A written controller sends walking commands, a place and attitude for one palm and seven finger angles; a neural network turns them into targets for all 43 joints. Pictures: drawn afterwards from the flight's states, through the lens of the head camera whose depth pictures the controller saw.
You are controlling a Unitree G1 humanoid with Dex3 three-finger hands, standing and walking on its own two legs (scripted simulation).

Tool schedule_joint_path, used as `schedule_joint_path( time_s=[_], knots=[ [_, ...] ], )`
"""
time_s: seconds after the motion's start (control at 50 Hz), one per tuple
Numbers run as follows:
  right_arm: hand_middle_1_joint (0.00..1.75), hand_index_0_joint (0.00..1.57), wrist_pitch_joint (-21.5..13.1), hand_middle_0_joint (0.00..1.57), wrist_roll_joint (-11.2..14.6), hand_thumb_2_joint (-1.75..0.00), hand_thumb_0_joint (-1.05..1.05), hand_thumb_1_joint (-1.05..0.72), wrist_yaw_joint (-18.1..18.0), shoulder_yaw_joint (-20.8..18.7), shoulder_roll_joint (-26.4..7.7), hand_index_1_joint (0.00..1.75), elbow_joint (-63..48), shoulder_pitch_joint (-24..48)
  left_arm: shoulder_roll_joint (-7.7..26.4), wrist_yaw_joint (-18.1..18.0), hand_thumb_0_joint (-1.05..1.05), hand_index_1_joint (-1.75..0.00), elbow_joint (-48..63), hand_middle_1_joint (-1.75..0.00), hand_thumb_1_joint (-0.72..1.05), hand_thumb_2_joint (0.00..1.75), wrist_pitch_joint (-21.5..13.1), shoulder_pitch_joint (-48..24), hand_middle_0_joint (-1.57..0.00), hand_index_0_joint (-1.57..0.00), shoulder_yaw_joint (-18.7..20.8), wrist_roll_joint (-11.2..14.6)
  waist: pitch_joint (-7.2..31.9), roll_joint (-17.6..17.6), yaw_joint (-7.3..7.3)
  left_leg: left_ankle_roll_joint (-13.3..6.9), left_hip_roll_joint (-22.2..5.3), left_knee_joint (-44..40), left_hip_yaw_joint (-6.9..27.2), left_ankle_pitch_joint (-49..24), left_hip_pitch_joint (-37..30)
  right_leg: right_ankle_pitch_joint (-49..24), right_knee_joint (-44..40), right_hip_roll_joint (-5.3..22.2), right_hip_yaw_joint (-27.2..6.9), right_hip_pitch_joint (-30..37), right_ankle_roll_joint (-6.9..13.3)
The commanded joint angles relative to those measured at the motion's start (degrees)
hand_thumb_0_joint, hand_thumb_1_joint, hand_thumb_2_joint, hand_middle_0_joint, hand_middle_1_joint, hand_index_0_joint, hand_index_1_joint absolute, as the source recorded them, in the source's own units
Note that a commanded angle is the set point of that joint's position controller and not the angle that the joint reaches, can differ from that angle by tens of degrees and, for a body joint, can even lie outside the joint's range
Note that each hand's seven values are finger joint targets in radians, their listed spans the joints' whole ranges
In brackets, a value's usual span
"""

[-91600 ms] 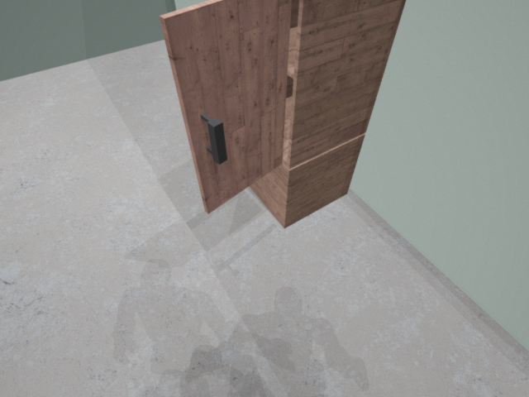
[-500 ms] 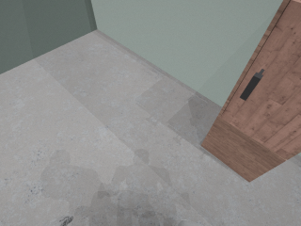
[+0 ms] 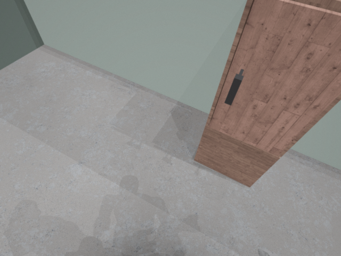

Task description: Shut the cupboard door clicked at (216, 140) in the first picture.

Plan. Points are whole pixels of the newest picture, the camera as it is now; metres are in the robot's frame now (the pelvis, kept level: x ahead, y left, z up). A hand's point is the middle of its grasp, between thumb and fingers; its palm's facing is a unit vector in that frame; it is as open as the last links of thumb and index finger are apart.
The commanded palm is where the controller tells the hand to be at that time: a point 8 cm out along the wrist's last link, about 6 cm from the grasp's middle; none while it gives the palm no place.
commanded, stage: turn to face it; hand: left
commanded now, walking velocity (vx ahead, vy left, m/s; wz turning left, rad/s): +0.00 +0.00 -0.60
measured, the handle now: (235, 86) +0.68 -0.19 -0.03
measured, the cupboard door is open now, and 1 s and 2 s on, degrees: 1 1 1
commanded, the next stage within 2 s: take the last steps up to it in 0.58 s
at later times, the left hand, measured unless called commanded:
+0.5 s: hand (123, 244) +0.16 +0.13 -0.14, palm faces -0.28 -0.92 -0.28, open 7.4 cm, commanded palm none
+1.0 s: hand (131, 238) +0.18 +0.11 -0.16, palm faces -0.38 -0.91 -0.15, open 7.4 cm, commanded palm none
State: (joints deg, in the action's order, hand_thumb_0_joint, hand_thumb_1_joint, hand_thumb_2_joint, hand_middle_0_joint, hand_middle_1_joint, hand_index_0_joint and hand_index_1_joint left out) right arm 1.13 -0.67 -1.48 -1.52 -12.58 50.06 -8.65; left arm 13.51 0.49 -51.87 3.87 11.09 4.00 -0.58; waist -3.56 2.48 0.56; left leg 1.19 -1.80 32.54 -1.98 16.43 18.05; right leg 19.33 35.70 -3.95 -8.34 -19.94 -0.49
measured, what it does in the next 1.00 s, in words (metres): steps on the spot, turning right: right foot, then left foot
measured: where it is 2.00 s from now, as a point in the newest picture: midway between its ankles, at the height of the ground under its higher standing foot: outside the picture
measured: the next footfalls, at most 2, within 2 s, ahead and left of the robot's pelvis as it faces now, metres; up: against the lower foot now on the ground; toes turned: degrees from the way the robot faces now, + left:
right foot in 0.40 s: +0.01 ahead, -0.14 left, +0.00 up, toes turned -19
left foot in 0.82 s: +0.10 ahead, +0.07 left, +0.00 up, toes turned -18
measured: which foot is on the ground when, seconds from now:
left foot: down 0.00-0.40, up 0.42-0.80, down 0.82-1.00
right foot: up 0.00-0.38, down 0.40-0.82, up 0.84-1.00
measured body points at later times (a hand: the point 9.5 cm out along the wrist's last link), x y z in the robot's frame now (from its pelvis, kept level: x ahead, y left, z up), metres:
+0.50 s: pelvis +0.00 -0.03 +0.00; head +0.03 -0.08 +0.45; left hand +0.18 +0.18 -0.12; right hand -0.05 -0.30 -0.16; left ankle -0.01 +0.11 -0.66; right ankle -0.03 -0.13 -0.73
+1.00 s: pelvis +0.06 -0.05 +0.02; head +0.09 -0.03 +0.46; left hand +0.20 +0.16 -0.15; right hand -0.04 -0.27 -0.12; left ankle +0.06 +0.08 -0.73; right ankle -0.01 -0.16 -0.65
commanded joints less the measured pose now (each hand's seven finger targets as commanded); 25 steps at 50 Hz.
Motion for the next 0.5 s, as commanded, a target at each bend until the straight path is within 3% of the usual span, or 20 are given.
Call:
schedule_joint_path(
  time_s=[0.0,0.04,0.08,0.16,0.22,0.28,0.3,0.32,0.34,0.36,0.38,0.4,0.42,0.44,0.48],
  knots=[
    [0.3,0.2,-1.2,0.2,-1.1,-0.9,0.0,-0.9,-1.0,-2.7,-13.1,0.3,-3.0,-6.4,7.3,0.2,0.0,-0.3,6.5,-0.3,0.9,0.9,-1.3,-2.0,-0.2,-0.2,2.0,-0.8,6.1,-14.3,-1.87,-9.0,-23.6,-16.5,18.2,-21.9,-11.1,13.2,27.4,2.8,3.2,-11.9,-1.6],
    [0.3,0.2,-1.4,0.2,-1.1,-0.9,0.0,-0.9,-1.4,-2.1,-10.9,0.3,-4.3,-2.8,7.3,1.0,0.0,-0.3,4.8,-0.3,0.9,0.9,-1.0,-0.8,-0.2,-0.2,2.6,-0.8,4.4,-13.6,-0.01,-7.9,-18.7,-13.7,9.4,-30.1,-11.1,9.0,33.0,3.8,5.1,-12.9,-2.6],
    [0.3,0.2,-1.5,0.2,-0.9,-0.9,0.0,-0.9,-1.4,-1.8,-9.9,0.3,-3.9,-3.4,6.1,1.6,0.0,-0.3,4.5,-0.3,0.9,0.9,-0.8,-1.0,-0.2,-0.2,2.2,-0.6,4.7,-13.5,-0.15,-6.9,-15.9,-11.9,3.1,-34.5,-13.6,6.4,32.3,4.6,7.4,-13.1,-3.1],
    [0.3,0.2,-1.3,0.2,-0.9,-0.9,0.0,-0.9,-1.1,-2.6,-10.3,0.3,-2.0,-6.8,4.5,1.8,0.0,-0.3,5.2,-0.3,0.9,0.9,-0.5,-3.3,-0.2,-0.2,1.7,-0.4,6.4,-13.3,-1.66,-7.9,-17.1,-11.0,-0.3,-32.9,-17.6,5.1,25.3,5.7,9.6,-12.7,-3.3],
    [0.3,0.2,-1.0,0.2,-1.2,-0.9,0.0,-0.9,-0.7,-3.1,-11.0,0.3,-0.9,-8.0,3.5,1.9,0.0,-0.3,5.8,-0.3,0.9,0.9,-0.5,-6.0,-0.2,-0.2,1.2,-0.5,4.3,-14.6,-2.92,-7.9,-17.5,-10.8,-2.1,-30.6,-14.7,5.5,16.4,5.6,11.9,-8.3,-2.6],
    [0.3,0.2,-0.8,0.2,-1.1,-0.9,0.0,-0.9,-0.2,-3.6,-12.1,0.3,-0.3,-7.2,3.8,1.6,0.0,-0.3,5.3,-0.3,0.9,0.9,-1.1,-4.9,-0.2,-0.2,0.9,-0.5,5.0,-16.3,-2.72,-7.7,-18.6,-8.4,-2.2,-28.4,-12.9,5.2,7.2,4.7,13.4,-2.2,-1.2],
    [0.3,0.2,-0.8,0.2,-1.1,-0.9,0.0,-0.9,-0.1,-3.8,-12.5,0.3,-0.3,-6.1,3.8,1.6,0.0,-0.3,5.0,-0.3,0.9,0.9,-1.3,-3.2,-0.2,-0.2,0.9,-0.5,5.5,-15.9,-1.56,-6.8,-18.7,-6.8,-3.2,-26.9,-11.7,2.0,3.1,4.4,13.6,0.9,-0.7],
    [0.3,0.2,-0.6,0.2,-0.8,-0.9,0.0,-0.9,0.0,-3.8,-12.5,0.3,-0.3,-5.1,4.2,1.5,0.0,-0.3,4.1,-0.3,0.9,0.9,-1.6,-0.6,-0.2,-0.2,1.1,-0.5,6.5,-14.4,-0.24,-5.1,-17.5,-3.8,-5.0,-24.4,-10.3,-3.6,-3.1,4.0,14.3,5.1,-0.2],
    [0.3,0.2,-0.6,0.2,-0.4,-0.9,0.0,-0.9,0.2,-3.9,-12.0,0.3,-0.5,-4.8,6.1,1.2,0.0,-0.3,2.8,-0.3,0.9,0.9,-2.1,2.9,-0.2,-0.2,1.5,-0.7,7.7,-10.1,1.45,-2.6,-15.1,1.7,-6.7,-18.7,-5.7,-11.3,-10.1,5.2,12.5,12.7,0.5],
    [0.3,0.2,-0.4,0.2,0.2,-0.9,0.0,-0.9,0.5,-3.3,-8.4,0.3,-1.3,-5.1,11.7,0.5,0.0,-0.3,1.7,-0.3,0.9,0.9,-2.8,6.3,-0.2,-0.2,2.4,-1.3,9.7,4.8,3.01,1.0,-9.0,12.7,-10.5,-2.8,4.5,-22.6,-15.1,16.1,-1.6,21.7,4.2],
    [0.3,0.2,-0.1,0.2,0.1,-0.9,0.0,-0.9,0.5,-2.2,-5.2,0.3,-3.7,-2.2,15.9,-0.4,0.0,-0.3,0.7,-0.3,0.9,0.9,-3.2,8.8,-0.2,-0.2,3.2,-0.9,8.3,15.3,4.44,2.6,-2.5,25.5,-7.7,21.8,14.6,-39.7,-15.8,26.6,-14.3,21.7,10.7],
    [0.3,0.2,0.8,0.2,0.3,-0.9,0.0,-0.9,-0.1,-2.0,-6.7,0.3,-3.2,-1.8,15.4,-1.0,0.0,-0.3,0.7,-0.3,0.9,0.9,-3.0,9.1,-0.2,-0.2,2.7,-0.4,8.5,10.4,4.26,2.0,-3.6,32.0,0.0,20.5,14.4,-35.9,-16.6,27.5,-13.3,17.8,14.3],
    [0.3,0.2,1.1,0.2,0.1,-0.9,0.0,-0.9,-0.2,-2.4,-6.1,0.3,-1.8,-2.6,12.9,-1.4,0.0,-0.3,1.5,-0.3,0.9,0.9,-3.0,4.8,-0.2,-0.2,2.6,-0.6,5.6,10.4,2.13,1.9,-4.0,35.1,2.3,15.6,16.6,-26.7,-18.4,23.9,-11.3,14.7,13.2],
    [0.3,0.2,1.2,0.2,-0.1,-0.9,0.0,-0.9,-0.1,-2.5,-6.5,0.3,-0.9,-2.6,11.5,-1.6,0.0,-0.3,2.1,-0.3,0.9,0.9,-2.8,1.5,-0.2,-0.2,2.3,-0.6,3.9,12.4,1.19,2.1,-4.3,36.4,2.4,12.7,17.4,-21.9,-19.1,21.9,-10.5,12.7,12.3],
    [0.3,0.2,1.0,0.2,-0.5,-0.9,0.0,-0.9,0.5,-2.5,-6.6,0.3,1.0,-5.0,8.5,-1.7,0.0,-0.3,3.0,-0.3,0.9,0.9,-3.0,-2.7,-0.2,-0.2,1.3,-0.5,4.7,9.0,-1.33,2.6,-5.0,34.3,2.3,6.4,13.6,-22.4,-17.9,17.9,-2.7,10.3,10.2]
  ],
)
